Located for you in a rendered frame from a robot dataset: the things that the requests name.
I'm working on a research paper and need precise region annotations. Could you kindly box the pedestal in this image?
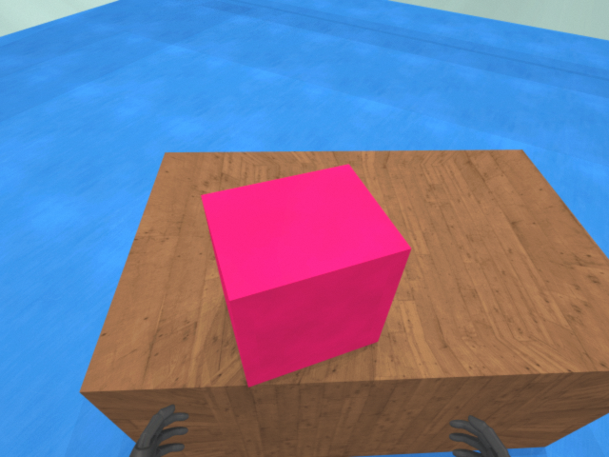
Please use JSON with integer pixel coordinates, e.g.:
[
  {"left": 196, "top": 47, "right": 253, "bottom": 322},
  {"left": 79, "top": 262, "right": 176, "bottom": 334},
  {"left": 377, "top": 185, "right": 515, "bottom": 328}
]
[{"left": 79, "top": 149, "right": 609, "bottom": 457}]

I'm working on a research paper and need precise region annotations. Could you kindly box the robot right hand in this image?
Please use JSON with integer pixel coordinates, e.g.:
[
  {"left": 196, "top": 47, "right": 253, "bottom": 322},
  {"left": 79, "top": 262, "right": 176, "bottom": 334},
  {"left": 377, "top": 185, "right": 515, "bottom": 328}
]
[{"left": 449, "top": 415, "right": 511, "bottom": 457}]

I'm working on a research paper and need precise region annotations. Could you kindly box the carton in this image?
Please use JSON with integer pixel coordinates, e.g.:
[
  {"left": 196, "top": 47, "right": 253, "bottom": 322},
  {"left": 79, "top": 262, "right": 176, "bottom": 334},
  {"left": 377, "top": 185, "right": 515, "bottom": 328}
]
[{"left": 201, "top": 164, "right": 411, "bottom": 387}]

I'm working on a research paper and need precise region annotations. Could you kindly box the robot left hand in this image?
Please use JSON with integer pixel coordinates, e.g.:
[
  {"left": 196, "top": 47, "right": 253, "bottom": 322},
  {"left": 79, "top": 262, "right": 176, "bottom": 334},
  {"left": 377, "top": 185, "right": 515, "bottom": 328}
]
[{"left": 129, "top": 405, "right": 189, "bottom": 457}]

